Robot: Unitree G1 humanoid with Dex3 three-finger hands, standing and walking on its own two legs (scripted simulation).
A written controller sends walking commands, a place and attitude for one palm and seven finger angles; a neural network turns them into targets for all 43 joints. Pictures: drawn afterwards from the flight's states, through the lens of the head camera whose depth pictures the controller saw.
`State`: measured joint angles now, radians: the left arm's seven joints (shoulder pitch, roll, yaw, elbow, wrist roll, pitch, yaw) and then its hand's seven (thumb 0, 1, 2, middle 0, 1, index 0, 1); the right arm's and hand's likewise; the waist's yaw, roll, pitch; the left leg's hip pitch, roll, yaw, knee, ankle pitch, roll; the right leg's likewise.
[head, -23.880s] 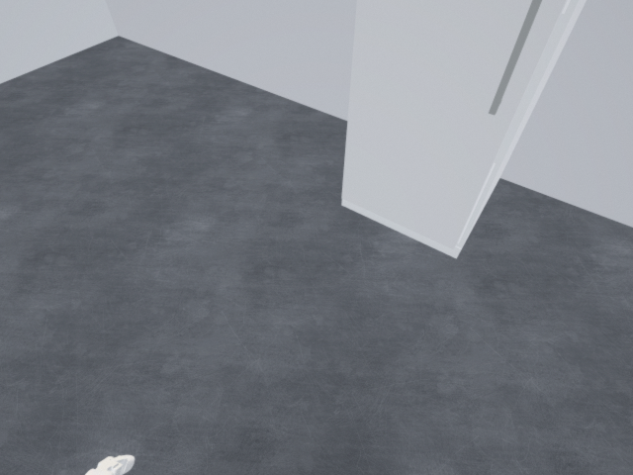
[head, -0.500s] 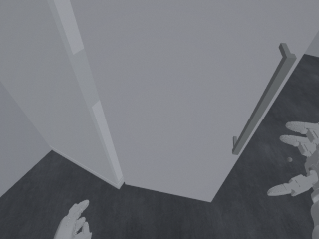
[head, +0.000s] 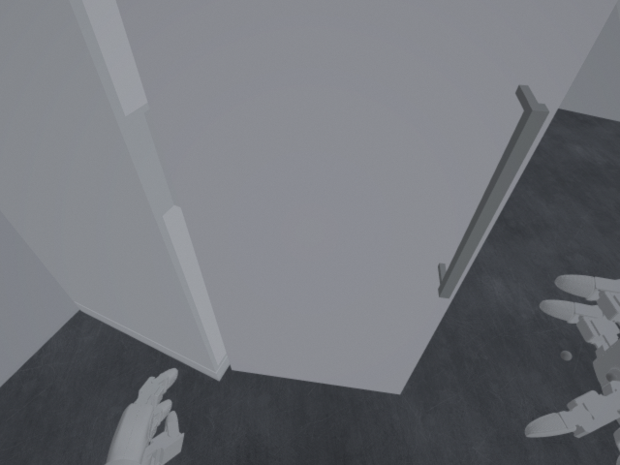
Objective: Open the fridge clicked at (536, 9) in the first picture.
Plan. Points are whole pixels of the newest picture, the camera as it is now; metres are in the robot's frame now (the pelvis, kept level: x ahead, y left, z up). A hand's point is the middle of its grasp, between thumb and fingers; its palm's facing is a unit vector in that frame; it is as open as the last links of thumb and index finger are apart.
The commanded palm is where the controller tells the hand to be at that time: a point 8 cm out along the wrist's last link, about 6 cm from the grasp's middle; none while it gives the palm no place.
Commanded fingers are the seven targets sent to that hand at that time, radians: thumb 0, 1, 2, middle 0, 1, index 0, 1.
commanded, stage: draw the hand back to the body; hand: right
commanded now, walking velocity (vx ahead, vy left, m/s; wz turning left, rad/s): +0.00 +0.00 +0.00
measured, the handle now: (476, 212) +0.42 -0.23 +0.12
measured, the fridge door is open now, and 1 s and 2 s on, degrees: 73 73 73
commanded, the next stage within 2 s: step back with the hand held close in 1.54 s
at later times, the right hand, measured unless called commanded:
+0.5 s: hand (588, 341) +0.21 -0.26 +0.15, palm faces +0.30 +0.95 -0.08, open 14.5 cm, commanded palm +0.17 -0.30 +0.16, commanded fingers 0.00 0.26 -0.34 0.24 0.98 0.24 0.98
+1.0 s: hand (609, 315) +0.23 -0.27 +0.18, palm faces +0.44 +0.81 -0.38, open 10.3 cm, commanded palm +0.17 -0.30 +0.20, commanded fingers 0.00 -0.65 -0.78 0.21 0.45 0.21 0.45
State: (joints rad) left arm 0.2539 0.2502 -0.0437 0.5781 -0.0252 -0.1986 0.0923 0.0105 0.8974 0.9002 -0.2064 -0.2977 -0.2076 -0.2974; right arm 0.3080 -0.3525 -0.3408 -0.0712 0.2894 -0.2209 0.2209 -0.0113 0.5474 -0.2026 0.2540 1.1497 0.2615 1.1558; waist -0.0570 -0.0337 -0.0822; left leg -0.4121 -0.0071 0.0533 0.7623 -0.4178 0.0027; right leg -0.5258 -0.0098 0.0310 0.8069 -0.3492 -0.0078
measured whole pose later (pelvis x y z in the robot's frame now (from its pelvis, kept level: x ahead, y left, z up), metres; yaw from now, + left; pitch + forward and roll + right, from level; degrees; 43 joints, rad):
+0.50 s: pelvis +0.01 +0.00 +0.02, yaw +0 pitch +0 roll +1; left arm 0.25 0.25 -0.06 0.62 -0.03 -0.25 0.11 0.01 0.90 0.90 -0.21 -0.30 -0.21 -0.30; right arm 0.32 -0.30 -0.37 -0.24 0.32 0.08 0.15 -0.01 0.50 -0.23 0.25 1.12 0.25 1.13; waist -0.08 -0.04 -0.09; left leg -0.25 0.00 0.05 0.62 -0.37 0.00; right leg -0.36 0.00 0.03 0.66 -0.30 -0.01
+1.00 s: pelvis +0.03 +0.00 +0.03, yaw +1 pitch -3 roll +0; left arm 0.21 0.23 -0.04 0.66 0.01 -0.14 0.10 0.01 0.90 0.90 -0.21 -0.30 -0.21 -0.30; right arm 0.44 -0.36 -0.34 -0.33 0.09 -0.06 -0.10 0.00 -0.30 -0.61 0.23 0.65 0.23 0.66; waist -0.07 -0.04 0.00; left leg -0.06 0.01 0.02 0.41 -0.30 -0.01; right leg -0.15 0.01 -0.01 0.44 -0.23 -0.01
